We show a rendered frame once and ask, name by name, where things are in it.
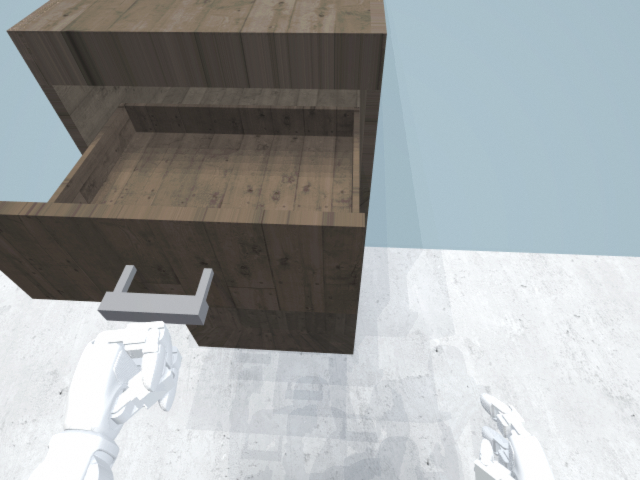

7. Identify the left robot hand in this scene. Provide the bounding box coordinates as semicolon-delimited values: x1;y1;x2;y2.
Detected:
63;321;182;440

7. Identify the left robot forearm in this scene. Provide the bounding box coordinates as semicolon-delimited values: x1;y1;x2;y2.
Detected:
28;430;119;480

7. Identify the drawer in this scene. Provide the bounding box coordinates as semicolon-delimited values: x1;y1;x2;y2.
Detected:
0;103;365;314

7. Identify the handle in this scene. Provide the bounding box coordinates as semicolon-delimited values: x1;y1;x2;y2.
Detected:
97;265;214;325

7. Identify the cabinet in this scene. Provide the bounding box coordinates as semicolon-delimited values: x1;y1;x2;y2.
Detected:
7;0;387;355

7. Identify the right robot hand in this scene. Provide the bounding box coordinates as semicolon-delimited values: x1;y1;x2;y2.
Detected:
474;393;555;480

